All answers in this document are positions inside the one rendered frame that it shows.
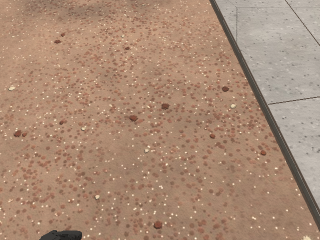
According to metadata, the robot left hand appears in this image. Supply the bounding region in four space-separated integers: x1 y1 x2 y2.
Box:
39 230 82 240

